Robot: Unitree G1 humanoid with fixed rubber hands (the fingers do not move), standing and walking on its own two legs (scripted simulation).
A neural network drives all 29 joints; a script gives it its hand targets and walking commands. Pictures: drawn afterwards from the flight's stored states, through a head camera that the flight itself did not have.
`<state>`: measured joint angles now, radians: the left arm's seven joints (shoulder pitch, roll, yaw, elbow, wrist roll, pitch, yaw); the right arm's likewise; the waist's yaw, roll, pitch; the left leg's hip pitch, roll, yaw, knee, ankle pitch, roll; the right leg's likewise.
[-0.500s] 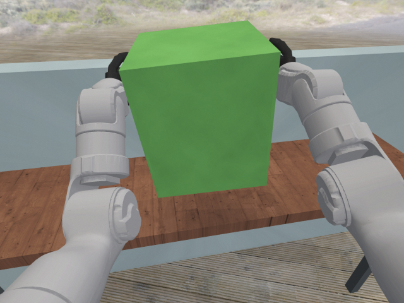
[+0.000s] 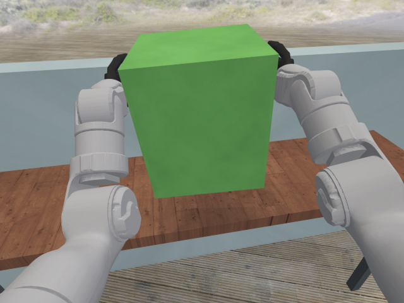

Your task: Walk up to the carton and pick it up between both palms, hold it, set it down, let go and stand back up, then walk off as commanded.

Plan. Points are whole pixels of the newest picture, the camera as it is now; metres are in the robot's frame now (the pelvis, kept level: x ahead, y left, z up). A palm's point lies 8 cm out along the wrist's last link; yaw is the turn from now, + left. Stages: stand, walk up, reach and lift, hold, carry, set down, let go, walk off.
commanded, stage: hold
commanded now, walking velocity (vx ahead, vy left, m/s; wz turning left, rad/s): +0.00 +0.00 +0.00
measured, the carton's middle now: (201, 110) +0.37 +0.01 +0.26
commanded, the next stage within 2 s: set down in 1.20 s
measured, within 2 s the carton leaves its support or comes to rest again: neither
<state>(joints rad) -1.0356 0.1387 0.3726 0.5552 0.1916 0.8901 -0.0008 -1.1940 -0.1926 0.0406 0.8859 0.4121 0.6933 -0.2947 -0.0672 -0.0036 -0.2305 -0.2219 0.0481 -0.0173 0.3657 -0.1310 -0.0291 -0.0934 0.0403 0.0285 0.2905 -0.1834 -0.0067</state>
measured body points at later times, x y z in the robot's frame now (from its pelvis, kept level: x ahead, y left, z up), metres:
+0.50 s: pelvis +0.00 +0.00 +0.00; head -0.11 +0.01 +0.44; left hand +0.38 +0.16 +0.32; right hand +0.38 -0.14 +0.33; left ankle +0.04 +0.13 -0.75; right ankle -0.02 -0.12 -0.75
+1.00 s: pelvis +0.00 +0.00 +0.00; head -0.10 +0.02 +0.44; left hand +0.39 +0.17 +0.31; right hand +0.38 -0.14 +0.33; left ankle +0.04 +0.13 -0.75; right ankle -0.02 -0.12 -0.75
